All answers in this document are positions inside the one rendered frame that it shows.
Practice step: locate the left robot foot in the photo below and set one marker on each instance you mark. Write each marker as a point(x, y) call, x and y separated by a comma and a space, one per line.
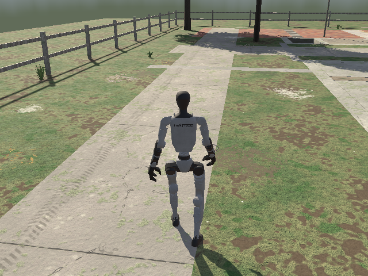
point(175, 222)

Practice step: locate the robot right upper arm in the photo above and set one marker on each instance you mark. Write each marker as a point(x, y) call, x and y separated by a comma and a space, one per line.
point(204, 130)

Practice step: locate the right robot hand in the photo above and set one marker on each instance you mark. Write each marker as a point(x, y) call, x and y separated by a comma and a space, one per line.
point(213, 159)

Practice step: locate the left robot forearm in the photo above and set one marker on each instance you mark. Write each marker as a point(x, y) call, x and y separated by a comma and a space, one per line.
point(156, 155)

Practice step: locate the right robot forearm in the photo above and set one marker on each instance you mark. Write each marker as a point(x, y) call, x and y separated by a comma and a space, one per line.
point(210, 149)

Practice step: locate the robot left upper arm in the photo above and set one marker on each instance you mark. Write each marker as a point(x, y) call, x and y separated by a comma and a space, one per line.
point(162, 131)

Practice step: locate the left robot hand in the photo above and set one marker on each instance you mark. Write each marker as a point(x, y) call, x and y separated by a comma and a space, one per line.
point(151, 172)

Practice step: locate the right robot shin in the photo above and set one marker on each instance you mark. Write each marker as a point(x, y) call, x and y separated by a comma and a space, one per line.
point(198, 216)

